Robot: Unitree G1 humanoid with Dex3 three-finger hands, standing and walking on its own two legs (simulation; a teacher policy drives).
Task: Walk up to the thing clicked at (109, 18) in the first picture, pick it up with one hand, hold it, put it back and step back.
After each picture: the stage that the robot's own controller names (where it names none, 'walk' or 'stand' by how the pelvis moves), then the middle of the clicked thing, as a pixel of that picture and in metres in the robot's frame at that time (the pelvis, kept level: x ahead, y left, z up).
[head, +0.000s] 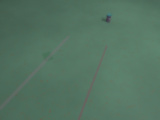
stand; (108, 18) +2.01 -0.39 -0.72
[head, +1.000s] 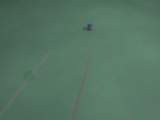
walk; (89, 26) +1.89 +0.03 -0.70
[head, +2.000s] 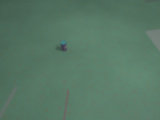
walk; (63, 46) +1.33 +0.29 -0.72
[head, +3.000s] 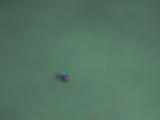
walk; (64, 76) +0.88 +0.22 -0.71
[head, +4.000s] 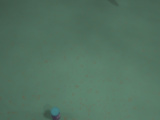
walk; (55, 114) +0.51 +0.20 -0.70
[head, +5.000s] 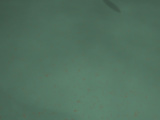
stand; out of the picture +0.39 +0.22 -0.72
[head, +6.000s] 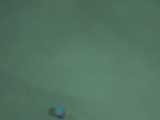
stand; (60, 112) +0.42 +0.20 -0.71
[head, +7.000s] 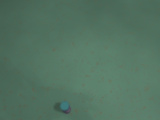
stand; (65, 107) +0.42 +0.19 -0.68
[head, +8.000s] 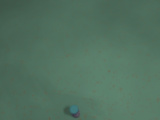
stand; (75, 111) +0.46 +0.17 -0.68
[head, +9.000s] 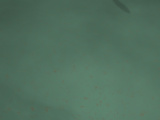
stand; out of the picture +0.43 +0.15 -0.72
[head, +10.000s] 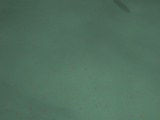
stand; out of the picture +0.41 +0.16 -0.73
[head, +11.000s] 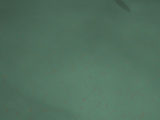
stand; out of the picture +0.40 +0.16 -0.73
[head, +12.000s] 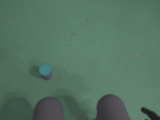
go down; (46, 72) +0.47 +0.16 -0.43
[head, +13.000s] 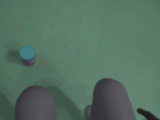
go down; (28, 56) +0.49 +0.18 -0.32
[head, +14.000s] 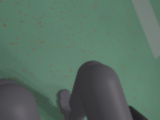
close in; out of the picture +0.48 +0.22 -0.24
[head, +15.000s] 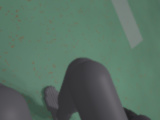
close; out of the picture +0.48 +0.24 -0.24
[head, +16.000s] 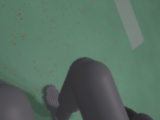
lift; out of the picture +0.45 +0.23 -0.25
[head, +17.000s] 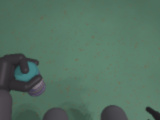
lift; (31, 80) +0.35 +0.18 -0.03
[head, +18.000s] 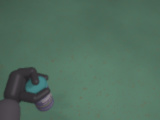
hold; (40, 94) +0.31 +0.16 +0.00
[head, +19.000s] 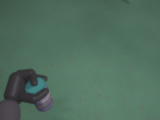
hold; (40, 95) +0.32 +0.17 -0.01
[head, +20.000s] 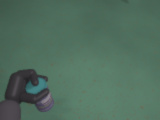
hold; (40, 95) +0.32 +0.16 -0.01
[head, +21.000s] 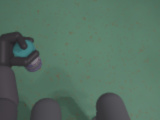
crouch; (28, 57) +0.44 +0.17 -0.09
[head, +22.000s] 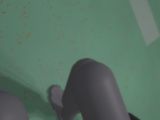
lower; out of the picture +0.47 +0.25 -0.24
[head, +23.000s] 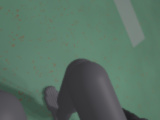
lower; out of the picture +0.46 +0.26 -0.25
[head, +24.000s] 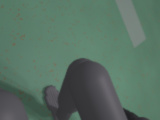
lower; out of the picture +0.47 +0.26 -0.25
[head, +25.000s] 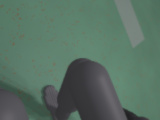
lower; out of the picture +0.47 +0.25 -0.25
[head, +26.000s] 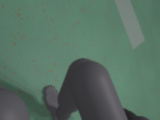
loosen; out of the picture +0.46 +0.25 -0.25
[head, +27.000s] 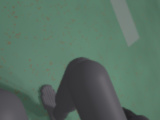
withdraw; out of the picture +0.46 +0.25 -0.25
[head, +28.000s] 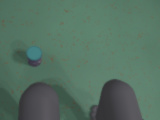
walk; (34, 57) +0.47 +0.19 -0.31
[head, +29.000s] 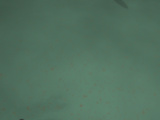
stand; out of the picture +0.39 +0.15 -0.65
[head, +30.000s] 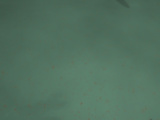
stand; out of the picture +0.41 +0.16 -0.66
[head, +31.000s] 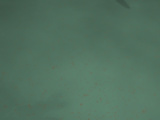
stand; out of the picture +0.40 +0.16 -0.66
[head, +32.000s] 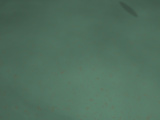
stand; out of the picture +0.43 +0.15 -0.72
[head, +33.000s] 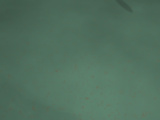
stand; out of the picture +0.40 +0.17 -0.73
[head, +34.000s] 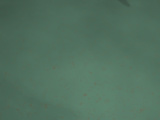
walk; out of the picture +0.39 +0.18 -0.72
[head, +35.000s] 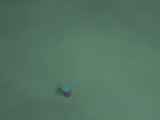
walk; (67, 90) +0.60 +0.18 -0.71
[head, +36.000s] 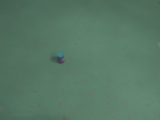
walk; (60, 57) +0.95 +0.19 -0.71
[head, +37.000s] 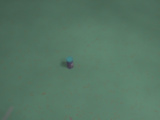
stand; (69, 62) +1.01 +0.17 -0.70
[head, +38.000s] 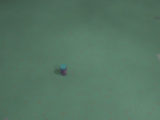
stand; (63, 69) +0.99 +0.19 -0.73
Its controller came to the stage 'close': yes
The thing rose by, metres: 0.69
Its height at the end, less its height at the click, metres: +0.00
